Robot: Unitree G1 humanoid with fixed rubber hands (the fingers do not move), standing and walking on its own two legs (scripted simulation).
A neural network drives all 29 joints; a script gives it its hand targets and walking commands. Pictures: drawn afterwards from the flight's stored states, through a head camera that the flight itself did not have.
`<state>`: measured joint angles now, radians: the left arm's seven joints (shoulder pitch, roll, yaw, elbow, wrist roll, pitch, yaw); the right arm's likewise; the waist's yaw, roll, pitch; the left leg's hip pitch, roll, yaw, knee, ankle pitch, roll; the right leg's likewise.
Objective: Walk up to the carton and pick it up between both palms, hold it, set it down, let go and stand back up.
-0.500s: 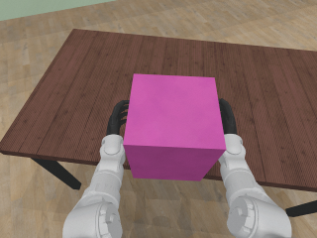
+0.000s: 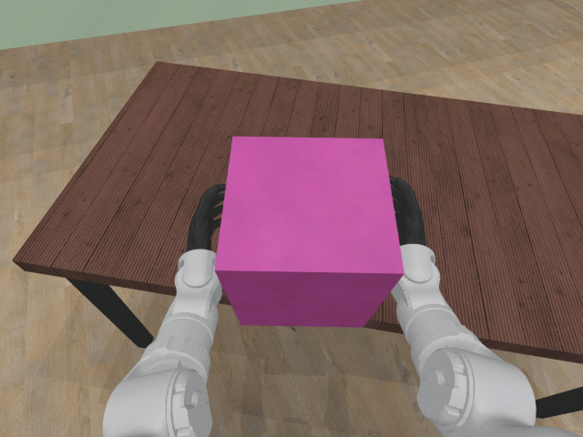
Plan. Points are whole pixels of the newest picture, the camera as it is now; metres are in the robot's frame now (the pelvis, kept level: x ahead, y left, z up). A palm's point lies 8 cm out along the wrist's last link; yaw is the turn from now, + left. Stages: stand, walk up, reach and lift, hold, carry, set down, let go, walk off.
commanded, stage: reach and lift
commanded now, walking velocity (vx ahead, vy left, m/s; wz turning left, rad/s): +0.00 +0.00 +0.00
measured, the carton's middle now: (304, 241) +0.39 +0.00 +0.00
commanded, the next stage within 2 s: none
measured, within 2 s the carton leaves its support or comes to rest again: neither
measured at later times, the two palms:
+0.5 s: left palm (208, 217) +0.39 +0.14 +0.07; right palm (423, 223) +0.38 -0.16 +0.08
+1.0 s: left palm (173, 190) +0.37 +0.16 +0.14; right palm (422, 198) +0.37 -0.14 +0.14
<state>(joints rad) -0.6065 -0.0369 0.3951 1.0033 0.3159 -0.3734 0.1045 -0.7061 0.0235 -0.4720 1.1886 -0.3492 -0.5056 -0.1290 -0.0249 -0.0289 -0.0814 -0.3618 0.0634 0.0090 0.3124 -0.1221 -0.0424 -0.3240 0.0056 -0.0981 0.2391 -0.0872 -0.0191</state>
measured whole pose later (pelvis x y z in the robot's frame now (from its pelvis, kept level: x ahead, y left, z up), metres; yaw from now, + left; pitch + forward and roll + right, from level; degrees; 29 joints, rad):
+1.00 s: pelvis +0.00 +0.02 +0.00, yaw +1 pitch -4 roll -1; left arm -0.54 -0.04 0.23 0.33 0.25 0.40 0.05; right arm -0.63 -0.05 -0.06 0.70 0.15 0.09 -0.19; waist -0.08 -0.06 0.00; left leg -0.09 0.04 0.00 0.35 -0.19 -0.02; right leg -0.03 -0.02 -0.11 0.24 -0.13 0.01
